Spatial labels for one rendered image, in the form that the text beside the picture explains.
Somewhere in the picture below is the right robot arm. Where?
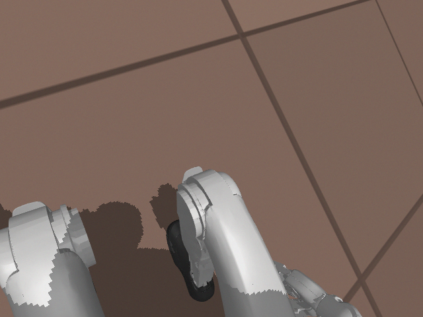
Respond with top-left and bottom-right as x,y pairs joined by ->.
316,295 -> 362,317

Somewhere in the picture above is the right robot hand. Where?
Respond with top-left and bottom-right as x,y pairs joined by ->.
273,260 -> 329,317

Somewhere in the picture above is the right robot foot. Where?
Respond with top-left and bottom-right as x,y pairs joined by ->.
167,220 -> 215,302

